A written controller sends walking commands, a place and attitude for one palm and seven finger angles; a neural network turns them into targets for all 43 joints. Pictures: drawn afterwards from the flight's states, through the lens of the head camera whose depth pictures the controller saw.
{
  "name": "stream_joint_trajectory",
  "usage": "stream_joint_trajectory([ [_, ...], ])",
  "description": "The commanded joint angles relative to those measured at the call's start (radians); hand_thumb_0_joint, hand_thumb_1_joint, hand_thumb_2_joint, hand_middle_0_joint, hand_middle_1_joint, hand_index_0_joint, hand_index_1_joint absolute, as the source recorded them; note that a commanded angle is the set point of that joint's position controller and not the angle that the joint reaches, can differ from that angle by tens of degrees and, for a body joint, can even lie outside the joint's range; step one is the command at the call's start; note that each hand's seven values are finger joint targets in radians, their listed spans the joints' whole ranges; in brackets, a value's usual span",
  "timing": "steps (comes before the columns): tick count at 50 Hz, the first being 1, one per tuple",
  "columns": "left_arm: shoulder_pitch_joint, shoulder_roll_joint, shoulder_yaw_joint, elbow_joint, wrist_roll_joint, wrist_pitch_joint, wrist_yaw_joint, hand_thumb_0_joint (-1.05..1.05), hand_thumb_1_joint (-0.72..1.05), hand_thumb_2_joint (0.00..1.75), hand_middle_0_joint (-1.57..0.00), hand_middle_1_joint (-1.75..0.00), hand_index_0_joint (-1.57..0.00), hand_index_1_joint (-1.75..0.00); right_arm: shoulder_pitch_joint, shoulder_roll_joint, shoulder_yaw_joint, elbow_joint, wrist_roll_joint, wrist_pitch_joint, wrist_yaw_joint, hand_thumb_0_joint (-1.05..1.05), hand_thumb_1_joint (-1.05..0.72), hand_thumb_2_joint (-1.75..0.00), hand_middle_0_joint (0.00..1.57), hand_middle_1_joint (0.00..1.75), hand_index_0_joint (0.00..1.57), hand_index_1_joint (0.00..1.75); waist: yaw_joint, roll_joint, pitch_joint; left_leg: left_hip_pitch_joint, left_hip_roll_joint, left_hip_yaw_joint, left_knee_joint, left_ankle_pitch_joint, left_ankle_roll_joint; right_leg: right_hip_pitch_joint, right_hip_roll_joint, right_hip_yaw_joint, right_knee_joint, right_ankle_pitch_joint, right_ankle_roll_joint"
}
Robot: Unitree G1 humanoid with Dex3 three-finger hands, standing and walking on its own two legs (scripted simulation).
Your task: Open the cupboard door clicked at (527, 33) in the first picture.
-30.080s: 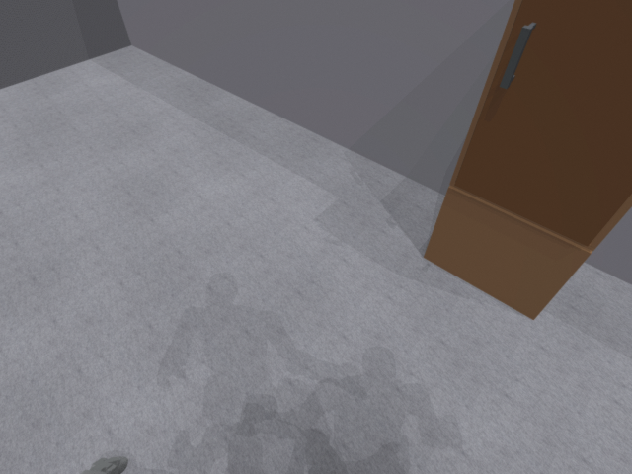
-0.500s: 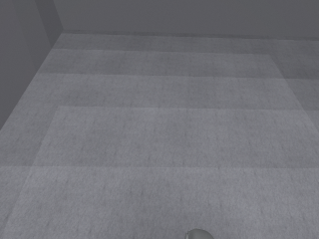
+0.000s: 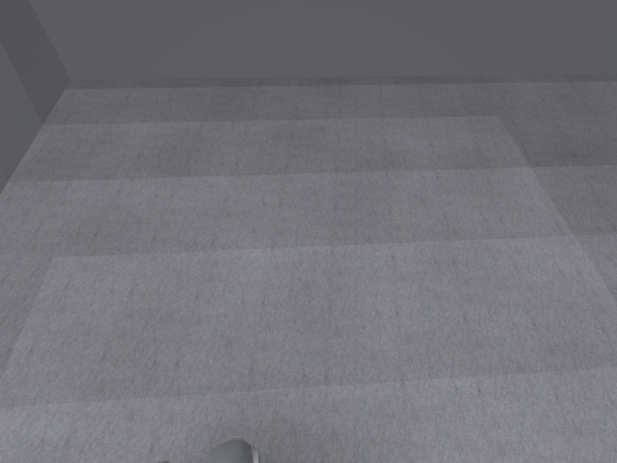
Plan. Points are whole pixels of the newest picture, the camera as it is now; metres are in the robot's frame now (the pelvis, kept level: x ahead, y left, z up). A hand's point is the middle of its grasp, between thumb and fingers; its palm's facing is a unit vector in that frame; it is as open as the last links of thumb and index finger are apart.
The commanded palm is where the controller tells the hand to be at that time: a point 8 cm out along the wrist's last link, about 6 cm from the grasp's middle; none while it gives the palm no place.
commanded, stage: turn to face it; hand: left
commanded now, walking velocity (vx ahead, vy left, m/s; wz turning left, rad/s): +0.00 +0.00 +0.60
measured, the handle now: out of the picture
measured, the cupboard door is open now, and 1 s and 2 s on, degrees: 41 41 41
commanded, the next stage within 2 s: none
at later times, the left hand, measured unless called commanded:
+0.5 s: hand (159, 461) +0.15 +0.22 -0.16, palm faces +0.27 -0.92 -0.27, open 7.4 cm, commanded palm none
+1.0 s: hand out of the picture +0.07 +0.16 -0.19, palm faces +0.59 -0.77 -0.26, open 7.4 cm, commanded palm none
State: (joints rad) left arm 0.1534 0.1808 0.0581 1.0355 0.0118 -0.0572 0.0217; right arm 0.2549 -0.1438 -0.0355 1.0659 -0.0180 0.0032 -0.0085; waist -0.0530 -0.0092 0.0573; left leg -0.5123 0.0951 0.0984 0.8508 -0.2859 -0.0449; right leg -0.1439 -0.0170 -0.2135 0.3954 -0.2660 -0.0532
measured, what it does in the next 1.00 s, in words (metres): walks ahead, turning left: left foot, then right foot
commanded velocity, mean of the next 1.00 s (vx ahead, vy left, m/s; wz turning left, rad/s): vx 0.00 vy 0.00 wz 0.60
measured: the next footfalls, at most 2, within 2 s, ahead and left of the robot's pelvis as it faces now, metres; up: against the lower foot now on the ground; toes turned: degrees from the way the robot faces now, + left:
left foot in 0.12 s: +0.15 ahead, +0.11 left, +0.00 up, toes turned +12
right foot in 0.56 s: +0.20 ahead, -0.15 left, +0.00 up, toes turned +17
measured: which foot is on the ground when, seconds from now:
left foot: up 0.00-0.10, down 0.12-0.56, up 0.58-0.90, down 0.92-1.00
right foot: down 0.00-0.12, up 0.14-0.54, down 0.56-0.92, up 0.94-1.00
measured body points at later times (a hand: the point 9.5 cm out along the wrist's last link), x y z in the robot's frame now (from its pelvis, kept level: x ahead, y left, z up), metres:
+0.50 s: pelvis +0.10 -0.01 -0.01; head +0.16 +0.00 +0.44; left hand +0.14 +0.27 -0.14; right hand +0.23 -0.24 -0.15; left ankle +0.12 +0.11 -0.74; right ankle +0.14 -0.17 -0.71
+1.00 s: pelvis +0.15 -0.04 -0.02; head +0.20 +0.01 +0.42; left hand +0.04 +0.20 -0.17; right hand +0.40 -0.18 -0.15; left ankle +0.09 +0.06 -0.74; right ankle +0.17 -0.17 -0.69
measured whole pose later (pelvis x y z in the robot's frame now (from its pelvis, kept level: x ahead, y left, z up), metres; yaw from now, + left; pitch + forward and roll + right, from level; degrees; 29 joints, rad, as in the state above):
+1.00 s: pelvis +0.15 -0.04 -0.02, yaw +36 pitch +1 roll +2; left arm 0.20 0.25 0.07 0.94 0.02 0.06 0.02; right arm 0.09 -0.23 -0.06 0.89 -0.02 0.02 0.02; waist 0.01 -0.06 0.12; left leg -0.32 -0.01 0.06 0.62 -0.31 0.02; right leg -0.42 -0.13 -0.08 1.06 -0.55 0.07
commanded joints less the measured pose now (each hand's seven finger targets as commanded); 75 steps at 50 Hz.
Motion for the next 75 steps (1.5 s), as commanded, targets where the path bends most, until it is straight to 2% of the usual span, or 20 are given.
stream_joint_trajectory([
  [1, 0.098, 0.119, 0.017, -0.024, 0.005, 0.004, 0.002, 0.0, 0.9, 0.9, -0.2, -0.3, -0.2, -0.3, 0.001, -0.046, -0.005, -0.066, 0.006, 0.003, 0.015, 0.0, -0.9, -0.9, 0.2, 0.3, 0.2, 0.3, 0.045, -0.128, -0.038, 0.024, -0.003, 0.026, -0.116, -0.004, 0.006, 0.097, -0.31, 0.068, -0.01, 0.71, -0.059],
  [5, 0.076, 0.148, 0.029, -0.061, -0.003, 0.023, 0.002, 0.0, 0.9, 0.9, -0.2, -0.3, -0.2, -0.3, 0.123, -0.146, -0.028, -0.062, -0.014, 0.002, 0.017, 0.0, -0.9, -0.9, 0.2, 0.3, 0.2, 0.3, -0.03, 0.027, -0.121, 0.332, -0.01, -0.03, -0.332, 0.341, 0.071, -0.027, -0.253, -0.007, 0.331, 0.505, 0.035],
  [6, 0.111, 0.101, 0.021, -0.089, -0.016, 0.032, 0.0, 0.0, 0.9, 0.9, -0.2, -0.3, -0.2, -0.3, 0.172, -0.248, -0.047, -0.076, -0.021, -0.006, 0.012, 0.0, -0.9, -0.9, 0.2, 0.3, 0.2, 0.3, -0.034, 0.321, -0.185, 0.49, 0.233, -0.387, -0.388, 0.703, 0.203, -0.263, -0.107, -0.026, 0.587, -0.077, 0.109],
  [7, 0.054, 0.106, 0.014, -0.127, -0.014, 0.043, 0.003, 0.0, 0.9, 0.9, -0.2, -0.3, -0.2, -0.3, 0.193, -0.299, -0.056, -0.074, -0.012, 0.001, -0.005, 0.0, -0.9, -0.9, 0.2, 0.3, 0.2, 0.3, -0.06, 0.335, -0.222, 0.494, 0.352, -0.567, -0.461, 0.822, 0.315, -0.34, -0.035, 0.117, 0.795, -0.447, 0.116],
  [10, -0.027, 0.105, 0.03, -0.147, 0.008, 0.065, -0.001, 0.0, 0.9, 0.9, -0.2, -0.3, -0.2, -0.3, 0.054, -0.263, -0.058, -0.127, -0.012, -0.001, -0.017, 0.0, -0.9, -0.9, 0.2, 0.3, 0.2, 0.3, 0.001, 0.154, -0.123, 0.295, 0.264, -0.503, -0.545, 0.265, 0.249, -0.428, -0.082, 0.225, 0.875, -0.246, 0.117],
  [14, 0.032, 0.092, 0.029, -0.132, 0.009, 0.077, -0.012, 0.0, 0.9, 0.9, -0.2, -0.3, -0.2, -0.3, -0.006, -0.25, -0.054, -0.151, -0.007, -0.015, -0.021, 0.0, -0.9, -0.9, 0.2, 0.3, 0.2, 0.3, 0.041, 0.103, -0.156, 0.316, 0.161, -0.33, -0.518, 0.352, 0.198, -0.393, -0.069, 0.224, 0.75, -0.122, 0.139],
  [25, 0.064, 0.123, 0.028, -0.175, 0.002, 0.07, -0.004, 0.0, 0.9, 0.9, -0.2, -0.3, -0.2, -0.3, -0.09, -0.28, -0.089, -0.203, -0.004, 0.022, -0.001, 0.0, -0.9, -0.9, 0.2, 0.3, 0.2, 0.3, 0.061, 0.16, -0.133, 0.185, 0.077, -0.393, -0.428, 0.252, 0.164, -0.094, 0.021, 0.166, 0.18, -0.051, 0.126],
  [26, 0.119, 0.156, 0.036, -0.17, 0.004, 0.06, 0.0, 0.0, 0.9, 0.9, -0.2, -0.3, -0.2, -0.3, -0.118, -0.262, -0.088, -0.216, 0.005, 0.023, 0.002, 0.0, -0.9, -0.9, 0.2, 0.3, 0.2, 0.3, 0.093, 0.106, -0.145, 0.107, 0.031, -0.362, -0.363, 0.179, 0.122, 0.024, -0.015, 0.198, 0.023, 0.032, 0.119],
  [28, 0.132, 0.307, 0.062, -0.183, 0.023, 0.049, 0.014, 0.0, 0.9, 0.9, -0.2, -0.3, -0.2, -0.3, -0.142, -0.168, -0.075, -0.258, 0.01, 0.023, 0.012, 0.0, -0.9, -0.9, 0.2, 0.3, 0.2, 0.3, 0.115, -0.331, -0.096, -0.149, -0.167, -0.113, 0.106, -0.328, -0.002, 0.068, -0.48, 0.644, -0.187, 0.076, -0.066],
  [29, 0.093, 0.281, 0.05, -0.192, 0.015, 0.049, 0.017, 0.0, 0.9, 0.9, -0.2, -0.3, -0.2, -0.3, -0.134, -0.204, -0.08, -0.25, 0.002, 0.029, 0.018, 0.0, -0.9, -0.9, 0.2, 0.3, 0.2, 0.3, 0.088, -0.248, -0.075, -0.122, -0.105, -0.164, 0.284, -0.315, 0.013, -0.031, -0.48, 0.567, -0.154, 0.109, -0.103],
  [33, 0.019, 0.171, 0.022, -0.208, 0.01, 0.043, 0.017, 0.0, 0.9, 0.9, -0.2, -0.3, -0.2, -0.3, -0.122, -0.171, -0.065, -0.215, 0.002, 0.047, 0.032, 0.0, -0.9, -0.9, 0.2, 0.3, 0.2, 0.3, 0.033, -0.258, -0.068, -0.099, -0.058, -0.097, 0.32, -0.172, -0.023, 0.019, -0.295, 0.248, -0.025, 0.518, -0.052],
  [39, 0.139, 0.239, 0.043, -0.171, 0.017, 0.041, 0.011, 0.0, 0.9, 0.9, -0.2, -0.3, -0.2, -0.3, -0.218, -0.13, -0.036, -0.241, 0.01, 0.036, 0.043, 0.0, -0.9, -0.9, 0.2, 0.3, 0.2, 0.3, 0.1, -0.185, -0.111, 0.027, -0.094, 0.022, -0.076, -0.163, -0.016, 0.16, -0.318, 0.168, 0.078, 0.719, -0.039],
  [43, 0.116, 0.252, 0.051, -0.169, 0.007, 0.042, 0.003, 0.0, 0.9, 0.9, -0.2, -0.3, -0.2, -0.3, -0.138, -0.169, -0.044, -0.229, 0.006, 0.026, 0.035, 0.0, -0.9, -0.9, 0.2, 0.3, 0.2, 0.3, 0.049, -0.186, -0.147, 0.23, -0.121, 0.049, -0.321, 0.002, 0.014, 0.1, -0.308, 0.095, 0.223, 0.739, 0.016],
  [44, 0.096, 0.242, 0.05, -0.179, 0.0, 0.043, 0.001, 0.0, 0.9, 0.9, -0.2, -0.3, -0.2, -0.3, -0.063, -0.211, -0.056, -0.21, 0.001, 0.019, 0.031, 0.0, -0.9, -0.9, 0.2, 0.3, 0.2, 0.3, 0.002, -0.106, -0.193, 0.405, -0.073, 0.005, -0.41, 0.195, 0.038, -0.011, -0.298, 0.064, 0.354, 0.632, 0.055],
  [46, 0.01, 0.138, 0.015, -0.255, -0.008, 0.056, -0.004, 0.0, 0.9, 0.9, -0.2, -0.3, -0.2, -0.3, 0.079, -0.379, -0.1, -0.187, 0.001, 0.016, 0.014, 0.0, -0.9, -0.9, 0.2, 0.3, 0.2, 0.3, -0.068, 0.306, -0.26, 0.666, 0.334, -0.506, -0.41, 0.951, 0.29, -0.456, -0.094, 0.105, 0.758, -0.397, 0.147],
  [58, 0.126, 0.144, 0.036, -0.19, 0.003, 0.073, -0.014, 0.0, 0.9, 0.9, -0.2, -0.3, -0.2, -0.3, -0.187, -0.301, -0.087, -0.247, -0.005, 0.031, 0.001, 0.0, -0.9, -0.9, 0.2, 0.3, 0.2, 0.3, 0.093, 0.143, -0.094, 0.135, 0.069, -0.328, -0.377, 0.196, 0.148, -0.042, 0.0, 0.133, 0.195, -0.031, 0.132],
  [61, 0.168, 0.324, 0.063, -0.207, 0.019, 0.05, 0.009, 0.0, 0.9, 0.9, -0.2, -0.3, -0.2, -0.3, -0.186, -0.197, -0.076, -0.287, 0.01, 0.035, 0.016, 0.0, -0.9, -0.9, 0.2, 0.3, 0.2, 0.3, 0.131, -0.362, -0.099, -0.087, -0.135, -0.142, 0.241, -0.355, 0.01, 0.013, -0.497, 0.628, -0.169, 0.077, -0.069],
  [66, 0.03, 0.189, 0.029, -0.237, 0.015, 0.049, 0.015, 0.0, 0.9, 0.9, -0.2, -0.3, -0.2, -0.3, -0.155, -0.163, -0.063, -0.233, 0.006, 0.053, 0.037, 0.0, -0.9, -0.9, 0.2, 0.3, 0.2, 0.3, 0.042, -0.25, -0.063, -0.046, -0.057, -0.096, 0.33, -0.18, -0.016, -0.036, -0.31, 0.24, -0.053, 0.347, -0.039],
  [71, 0.129, 0.233, 0.046, -0.199, 0.021, 0.043, 0.011, 0.0, 0.9, 0.9, -0.2, -0.3, -0.2, -0.3, -0.212, -0.121, -0.04, -0.244, 0.013, 0.037, 0.043, 0.0, -0.9, -0.9, 0.2, 0.3, 0.2, 0.3, 0.1, -0.187, -0.116, 0.048, -0.087, 0.004, -0.058, -0.19, -0.015, 0.128, -0.332, 0.162, 0.051, 0.582, -0.041],
  [75, 0.103, 0.243, 0.056, -0.192, 0.006, 0.048, 0.002, 0.0, 0.9, 0.9, -0.2, -0.3, -0.2, -0.3, -0.105, -0.168, -0.047, -0.224, 0.008, 0.023, 0.038, 0.0, -0.9, -0.9, 0.2, 0.3, 0.2, 0.3, 0.041, -0.141, -0.153, 0.285, -0.1, 0.021, -0.376, 0.048, 0.012, 0.032, -0.32, 0.08, 0.213, 0.521, 0.031],
])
